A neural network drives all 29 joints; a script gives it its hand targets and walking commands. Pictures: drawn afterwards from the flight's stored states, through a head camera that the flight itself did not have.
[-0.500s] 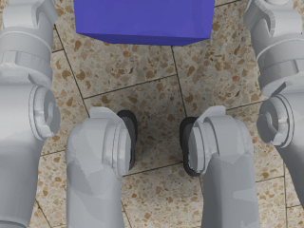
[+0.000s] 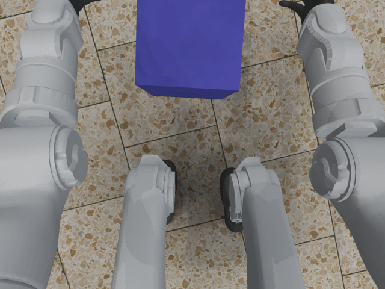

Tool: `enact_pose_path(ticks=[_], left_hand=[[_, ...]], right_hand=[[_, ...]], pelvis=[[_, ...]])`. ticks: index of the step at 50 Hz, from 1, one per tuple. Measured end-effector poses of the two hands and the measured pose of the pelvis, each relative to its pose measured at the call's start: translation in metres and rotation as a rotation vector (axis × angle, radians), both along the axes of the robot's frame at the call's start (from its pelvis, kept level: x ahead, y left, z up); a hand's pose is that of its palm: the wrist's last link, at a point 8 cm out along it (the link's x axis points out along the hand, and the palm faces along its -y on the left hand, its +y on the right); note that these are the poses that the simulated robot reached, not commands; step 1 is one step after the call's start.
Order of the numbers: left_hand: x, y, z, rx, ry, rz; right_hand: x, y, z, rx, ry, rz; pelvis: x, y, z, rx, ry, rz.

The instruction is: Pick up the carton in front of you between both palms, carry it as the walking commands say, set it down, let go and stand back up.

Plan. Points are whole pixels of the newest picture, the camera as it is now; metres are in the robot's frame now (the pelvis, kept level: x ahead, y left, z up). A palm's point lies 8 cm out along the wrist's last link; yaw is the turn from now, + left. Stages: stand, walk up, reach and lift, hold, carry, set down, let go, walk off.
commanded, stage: set down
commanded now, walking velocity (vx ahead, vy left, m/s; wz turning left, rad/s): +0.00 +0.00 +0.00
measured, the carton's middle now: (189, 52) +0.55 +0.05 -0.33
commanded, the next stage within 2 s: let go in 0.56 s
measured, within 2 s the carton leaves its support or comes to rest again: neither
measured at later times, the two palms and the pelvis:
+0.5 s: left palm out of the picture +0.56 +0.25 +0.04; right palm out of the picture +0.56 -0.15 +0.04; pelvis +0.02 +0.01 +0.14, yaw +1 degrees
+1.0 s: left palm out of the picture +0.44 +0.26 +0.14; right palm out of the picture +0.46 -0.18 +0.15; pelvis +0.08 +0.00 +0.26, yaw +3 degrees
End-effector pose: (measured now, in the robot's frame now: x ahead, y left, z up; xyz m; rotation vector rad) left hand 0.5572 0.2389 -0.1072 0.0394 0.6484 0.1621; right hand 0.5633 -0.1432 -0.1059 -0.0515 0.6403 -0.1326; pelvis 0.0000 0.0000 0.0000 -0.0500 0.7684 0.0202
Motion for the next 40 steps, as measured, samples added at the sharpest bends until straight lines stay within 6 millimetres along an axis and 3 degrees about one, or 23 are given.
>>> enact_pose_path(ticks=[9, 23, 31, 35, 40], left_hand=[[0.001, 0.007, 0.045, 0.009, -0.011, -0.009], [0.000, 0.010, 0.138, 0.003, -0.009, -0.019], [-0.003, 0.010, 0.179, 0.014, -0.001, -0.027], [-0.014, 0.012, 0.191, 0.048, 0.027, -0.039], [-0.047, 0.016, 0.204, 0.092, 0.074, -0.047]], right_hand=[[0.000, -0.003, 0.045, -0.009, -0.012, 0.003], [-0.002, -0.007, 0.136, -0.002, -0.012, 0.007], [-0.007, -0.009, 0.176, -0.010, -0.006, 0.020], [-0.015, -0.010, 0.189, -0.040, 0.015, 0.052], [-0.043, -0.016, 0.203, -0.090, 0.067, 0.110]], pelvis=[[0.006, 0.003, 0.044, -0.002, 0.040, 0.005], [0.021, 0.005, 0.128, 0.003, 0.050, 0.016], [0.029, 0.006, 0.171, 0.007, 0.036, 0.018], [0.036, 0.007, 0.190, 0.011, 0.025, 0.020], [0.049, 0.007, 0.215, 0.019, -0.015, 0.024]])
